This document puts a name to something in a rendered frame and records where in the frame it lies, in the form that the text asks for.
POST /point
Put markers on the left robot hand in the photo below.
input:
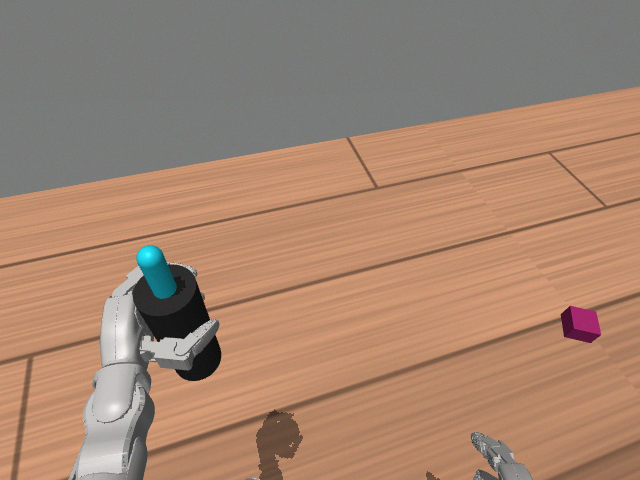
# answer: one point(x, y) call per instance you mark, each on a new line
point(125, 336)

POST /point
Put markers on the right robot hand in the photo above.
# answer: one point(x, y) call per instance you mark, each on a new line
point(500, 458)

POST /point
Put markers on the left robot arm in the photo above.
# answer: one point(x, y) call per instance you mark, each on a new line
point(117, 417)

